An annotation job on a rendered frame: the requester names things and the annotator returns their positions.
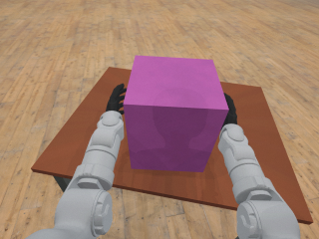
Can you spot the right robot forearm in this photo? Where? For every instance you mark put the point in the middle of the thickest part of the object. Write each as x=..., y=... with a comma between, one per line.
x=248, y=179

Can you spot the robot left upper arm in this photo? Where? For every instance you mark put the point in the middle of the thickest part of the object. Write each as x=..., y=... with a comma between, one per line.
x=82, y=213

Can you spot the robot right upper arm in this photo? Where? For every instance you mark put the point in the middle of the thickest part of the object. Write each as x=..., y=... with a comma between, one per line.
x=265, y=219

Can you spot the robot right hand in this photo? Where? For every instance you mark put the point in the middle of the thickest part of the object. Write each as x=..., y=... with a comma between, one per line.
x=231, y=117

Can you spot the carton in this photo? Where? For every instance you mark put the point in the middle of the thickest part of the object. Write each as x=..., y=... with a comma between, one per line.
x=174, y=110

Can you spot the left robot forearm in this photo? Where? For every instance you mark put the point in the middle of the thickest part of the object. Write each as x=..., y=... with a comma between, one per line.
x=97, y=168

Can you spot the robot left hand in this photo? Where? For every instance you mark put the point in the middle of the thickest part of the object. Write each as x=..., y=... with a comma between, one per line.
x=115, y=98

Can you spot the table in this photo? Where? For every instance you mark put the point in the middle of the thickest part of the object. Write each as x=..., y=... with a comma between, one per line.
x=212, y=187

